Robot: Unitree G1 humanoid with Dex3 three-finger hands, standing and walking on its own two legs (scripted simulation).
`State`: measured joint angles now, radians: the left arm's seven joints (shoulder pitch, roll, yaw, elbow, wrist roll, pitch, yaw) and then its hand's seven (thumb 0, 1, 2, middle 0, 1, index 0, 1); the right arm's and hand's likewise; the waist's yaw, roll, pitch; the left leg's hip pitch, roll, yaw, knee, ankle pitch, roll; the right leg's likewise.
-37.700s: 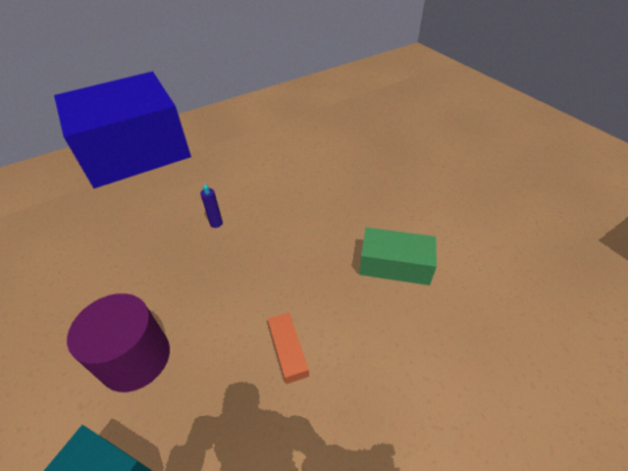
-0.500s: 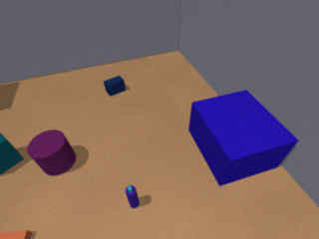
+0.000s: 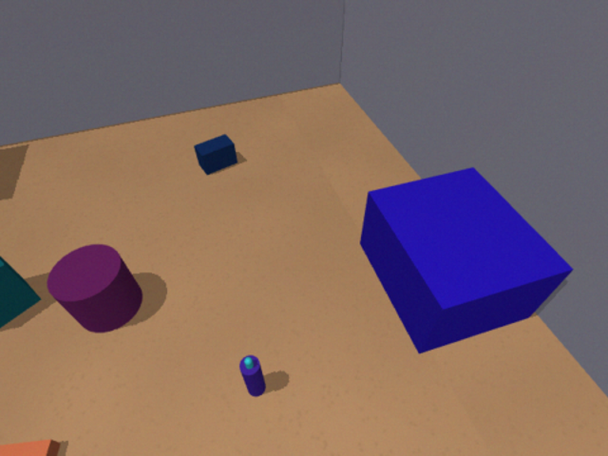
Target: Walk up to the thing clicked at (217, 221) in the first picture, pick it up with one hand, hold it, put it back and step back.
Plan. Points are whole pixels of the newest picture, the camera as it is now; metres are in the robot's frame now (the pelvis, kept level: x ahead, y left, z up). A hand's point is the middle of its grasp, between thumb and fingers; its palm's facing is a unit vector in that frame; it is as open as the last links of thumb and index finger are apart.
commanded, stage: walk up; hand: left
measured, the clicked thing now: (252, 374) +0.47 +0.19 -0.66
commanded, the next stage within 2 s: stand in 0.30 s
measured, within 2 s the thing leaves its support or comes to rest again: neither
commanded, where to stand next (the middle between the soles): +0.13 +0.00 m, yaw -1 degrees
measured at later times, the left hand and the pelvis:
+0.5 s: hand out of the picture +0.10 +0.24 -0.15, palm faces -0.03 -0.94 -0.35, open 7.4 cm; pelvis +0.00 -0.01 +0.01, yaw +0 degrees
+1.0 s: hand out of the picture +0.06 +0.23 -0.15, palm faces -0.03 -0.94 -0.34, open 7.4 cm; pelvis -0.01 -0.02 +0.01, yaw +0 degrees
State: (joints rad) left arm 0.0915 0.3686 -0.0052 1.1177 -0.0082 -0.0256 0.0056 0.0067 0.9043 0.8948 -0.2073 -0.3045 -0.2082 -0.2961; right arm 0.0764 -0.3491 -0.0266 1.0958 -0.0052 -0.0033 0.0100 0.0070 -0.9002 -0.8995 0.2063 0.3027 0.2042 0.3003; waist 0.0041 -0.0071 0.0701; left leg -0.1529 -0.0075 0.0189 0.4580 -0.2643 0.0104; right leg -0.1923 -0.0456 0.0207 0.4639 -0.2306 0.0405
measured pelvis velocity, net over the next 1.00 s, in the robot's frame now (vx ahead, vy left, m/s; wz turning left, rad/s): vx -0.01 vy -0.02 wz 0.00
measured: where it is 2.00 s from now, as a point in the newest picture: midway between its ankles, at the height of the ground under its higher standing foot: outside the picture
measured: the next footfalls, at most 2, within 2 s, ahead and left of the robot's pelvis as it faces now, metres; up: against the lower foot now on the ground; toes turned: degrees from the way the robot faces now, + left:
none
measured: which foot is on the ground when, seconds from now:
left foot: down 0.00-1.00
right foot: down 0.00-1.00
